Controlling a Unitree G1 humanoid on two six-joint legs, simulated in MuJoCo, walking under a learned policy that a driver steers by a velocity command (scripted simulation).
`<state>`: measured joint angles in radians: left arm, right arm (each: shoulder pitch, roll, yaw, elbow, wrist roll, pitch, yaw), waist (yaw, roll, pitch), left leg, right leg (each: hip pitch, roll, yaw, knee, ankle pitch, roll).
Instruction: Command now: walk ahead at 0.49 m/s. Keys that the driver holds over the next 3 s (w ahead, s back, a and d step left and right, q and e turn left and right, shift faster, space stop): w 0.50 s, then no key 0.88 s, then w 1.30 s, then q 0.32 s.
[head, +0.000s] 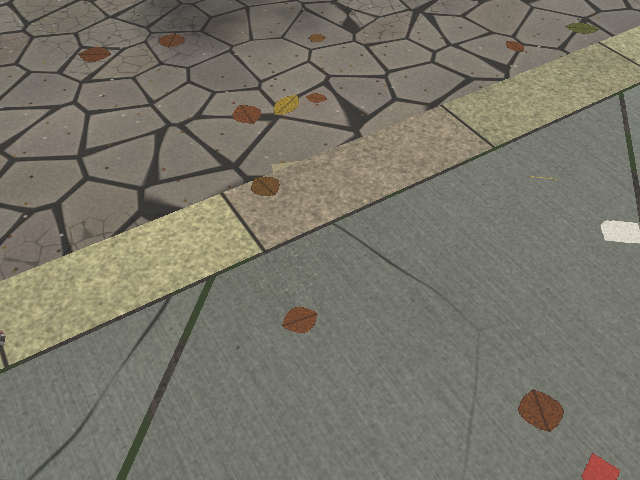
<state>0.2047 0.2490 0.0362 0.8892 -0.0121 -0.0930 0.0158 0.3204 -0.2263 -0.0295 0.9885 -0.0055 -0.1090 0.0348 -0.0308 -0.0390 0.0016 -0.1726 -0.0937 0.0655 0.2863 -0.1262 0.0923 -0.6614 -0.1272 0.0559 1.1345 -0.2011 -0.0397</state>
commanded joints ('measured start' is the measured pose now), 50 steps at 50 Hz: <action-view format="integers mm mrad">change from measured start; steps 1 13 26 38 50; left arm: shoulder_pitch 33 -159 90 98 152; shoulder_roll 45 87 110 127 28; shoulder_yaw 13 22 32 31 15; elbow -42 -125 -2 69 114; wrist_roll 12 -9 20 -2 12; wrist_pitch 4 -30 -31 22 110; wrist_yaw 7 -47 -39 3 41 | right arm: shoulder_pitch -41 79 -65 -171 -251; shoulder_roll -133 -189 -93 -123 -108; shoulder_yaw -21 -39 -30 -36 -21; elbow -56 -8 -103 -126 -104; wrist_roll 2 26 12 -9 -18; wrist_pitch -18 33 32 14 66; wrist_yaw -20 -39 -43 -21 -51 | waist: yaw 47 23 10 -9 73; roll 74 115 -15 -35 172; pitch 54 32 11 -57 -112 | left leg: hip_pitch -106 186 -522 -203 -202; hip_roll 279 341 236 113 281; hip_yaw -206 -179 -117 -68 -247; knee -203 17 741 153 -54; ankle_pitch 73 246 0 212 -94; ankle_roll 171 81 -65 -11 111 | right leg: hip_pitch -18 171 510 639 425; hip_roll -42 77 -88 -53 87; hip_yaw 2 -76 80 -15 -47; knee -145 -643 -990 -713 -413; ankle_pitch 162 107 395 601 -178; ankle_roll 27 -32 -188 -88 78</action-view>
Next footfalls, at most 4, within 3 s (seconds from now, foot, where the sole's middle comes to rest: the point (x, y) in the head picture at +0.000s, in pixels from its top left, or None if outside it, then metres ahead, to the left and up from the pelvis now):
0.30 right None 0.34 -0.17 -0.78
0.78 left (302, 455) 0.57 0.05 -0.78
1.08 right None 0.50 -0.19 -0.78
2.12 right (390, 305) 0.96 -0.18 -0.78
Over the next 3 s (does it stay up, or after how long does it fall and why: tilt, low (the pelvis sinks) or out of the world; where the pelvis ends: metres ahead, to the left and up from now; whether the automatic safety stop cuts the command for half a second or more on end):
stays up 1.22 -0.03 0.00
